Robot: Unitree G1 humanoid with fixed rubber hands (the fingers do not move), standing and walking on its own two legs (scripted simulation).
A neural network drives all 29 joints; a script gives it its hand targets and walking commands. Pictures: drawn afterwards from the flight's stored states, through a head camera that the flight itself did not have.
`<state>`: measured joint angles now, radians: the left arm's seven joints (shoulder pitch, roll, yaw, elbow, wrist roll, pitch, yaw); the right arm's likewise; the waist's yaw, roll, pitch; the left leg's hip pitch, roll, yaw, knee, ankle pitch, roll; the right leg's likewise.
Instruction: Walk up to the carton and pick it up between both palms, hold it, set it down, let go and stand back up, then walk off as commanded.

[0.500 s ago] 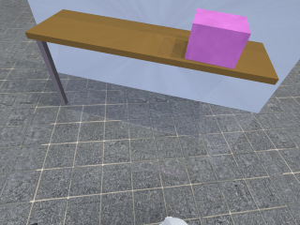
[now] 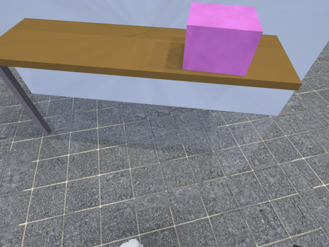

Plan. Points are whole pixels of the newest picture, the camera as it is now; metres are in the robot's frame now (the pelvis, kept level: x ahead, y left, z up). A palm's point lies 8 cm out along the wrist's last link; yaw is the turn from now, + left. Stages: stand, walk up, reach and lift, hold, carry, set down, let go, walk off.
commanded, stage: walk up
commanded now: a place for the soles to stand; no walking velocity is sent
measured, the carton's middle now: (218, 38) +0.96 -0.21 +0.02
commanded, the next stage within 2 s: none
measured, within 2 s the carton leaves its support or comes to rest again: neither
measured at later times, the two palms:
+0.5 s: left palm (78, 183) +0.30 +0.27 -0.07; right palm out of the picture +0.17 -0.40 -0.09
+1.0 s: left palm (103, 144) +0.44 +0.23 -0.09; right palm out of the picture +0.28 -0.45 -0.09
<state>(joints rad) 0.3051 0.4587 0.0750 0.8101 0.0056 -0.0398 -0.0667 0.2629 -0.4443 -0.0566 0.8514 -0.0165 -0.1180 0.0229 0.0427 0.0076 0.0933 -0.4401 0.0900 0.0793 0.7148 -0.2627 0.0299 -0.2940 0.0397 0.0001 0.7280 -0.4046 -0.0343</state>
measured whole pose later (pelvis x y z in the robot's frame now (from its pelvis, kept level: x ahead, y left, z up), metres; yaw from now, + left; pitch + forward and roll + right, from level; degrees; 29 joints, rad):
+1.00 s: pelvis +0.29 -0.09 -0.01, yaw -7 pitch -3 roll +1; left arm 0.18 0.47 0.07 0.89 0.01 -0.08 -0.01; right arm 0.31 -0.49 -0.07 0.88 0.00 -0.05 0.01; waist -0.03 -0.02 0.10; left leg -0.34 0.09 0.05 0.88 -0.47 0.00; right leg -0.44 -0.03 -0.06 0.78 -0.26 -0.03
